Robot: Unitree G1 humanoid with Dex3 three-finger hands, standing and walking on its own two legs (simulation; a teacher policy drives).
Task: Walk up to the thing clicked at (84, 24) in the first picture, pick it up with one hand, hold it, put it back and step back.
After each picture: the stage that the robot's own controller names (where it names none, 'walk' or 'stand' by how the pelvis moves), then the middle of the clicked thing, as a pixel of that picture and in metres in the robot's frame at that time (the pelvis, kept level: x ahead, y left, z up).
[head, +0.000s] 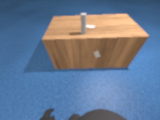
stand; (83, 24) +1.07 +0.15 +0.02
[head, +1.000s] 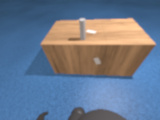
walk; (82, 30) +0.97 +0.19 +0.03
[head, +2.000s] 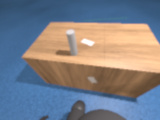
walk; (72, 44) +0.61 +0.24 +0.03
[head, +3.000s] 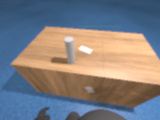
stand; (70, 51) +0.53 +0.21 +0.04
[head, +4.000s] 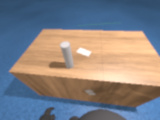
stand; (67, 56) +0.49 +0.22 +0.02
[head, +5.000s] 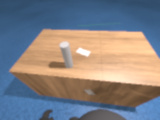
stand; (67, 56) +0.49 +0.23 +0.02
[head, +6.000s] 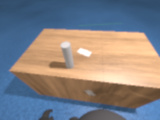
stand; (68, 56) +0.49 +0.22 +0.02
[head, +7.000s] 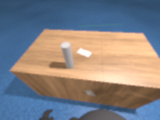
stand; (68, 56) +0.49 +0.22 +0.02
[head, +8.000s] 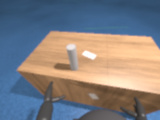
rise first; (73, 58) +0.48 +0.19 +0.02
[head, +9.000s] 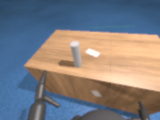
go down; (76, 55) +0.51 +0.18 +0.03
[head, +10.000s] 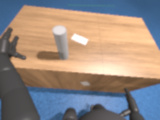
go down; (62, 45) +0.50 +0.17 +0.07
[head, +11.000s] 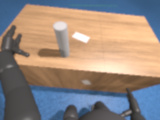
approach; (63, 42) +0.51 +0.17 +0.08
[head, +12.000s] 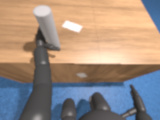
close; (50, 33) +0.53 +0.19 +0.12
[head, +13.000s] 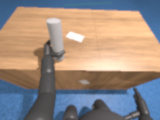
lift; (57, 42) +0.50 +0.18 +0.11
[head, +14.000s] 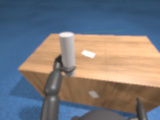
lift; (68, 57) +0.34 +0.15 +0.21
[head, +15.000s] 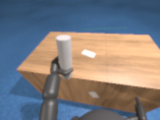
hold; (65, 59) +0.33 +0.17 +0.19
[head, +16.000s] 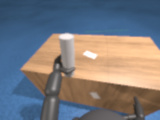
hold; (68, 58) +0.33 +0.16 +0.21
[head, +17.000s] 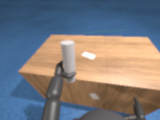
hold; (69, 63) +0.33 +0.15 +0.17
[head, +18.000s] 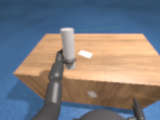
crouch; (68, 50) +0.41 +0.15 +0.19
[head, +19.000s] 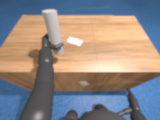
lower; (54, 35) +0.53 +0.18 +0.16
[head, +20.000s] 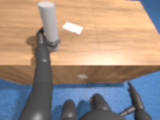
lower; (51, 30) +0.55 +0.19 +0.12
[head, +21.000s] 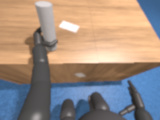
lower; (48, 30) +0.55 +0.18 +0.12
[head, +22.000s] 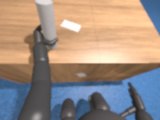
lower; (48, 28) +0.56 +0.19 +0.12
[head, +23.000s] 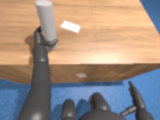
lower; (48, 29) +0.55 +0.19 +0.12
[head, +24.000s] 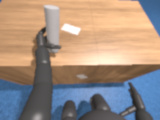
open; (52, 32) +0.55 +0.17 +0.11
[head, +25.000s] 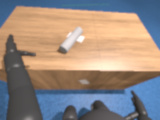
sink last; (71, 39) +0.64 +0.10 +0.00
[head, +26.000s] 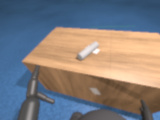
sink last; (88, 50) +0.66 +0.10 -0.02
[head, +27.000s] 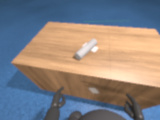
stand; (86, 48) +0.63 +0.08 -0.01
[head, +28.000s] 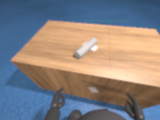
stand; (86, 47) +0.63 +0.08 -0.01
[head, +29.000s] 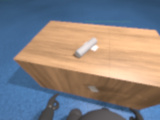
stand; (86, 47) +0.64 +0.09 -0.01
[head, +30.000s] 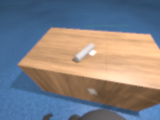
stand; (84, 52) +0.65 +0.11 -0.06
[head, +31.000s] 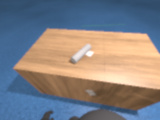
stand; (81, 53) +0.63 +0.13 -0.07
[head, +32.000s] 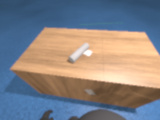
stand; (79, 52) +0.63 +0.15 -0.07
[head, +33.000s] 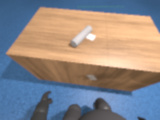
walk; (81, 35) +0.70 +0.12 -0.04
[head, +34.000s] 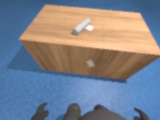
walk; (82, 26) +0.91 +0.17 -0.06
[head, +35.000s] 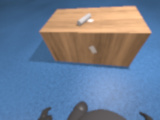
stand; (84, 19) +1.24 +0.21 -0.05
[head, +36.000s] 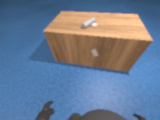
stand; (88, 22) +1.24 +0.11 -0.06
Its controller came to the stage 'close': yes
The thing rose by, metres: 0.20
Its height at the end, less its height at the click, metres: -0.09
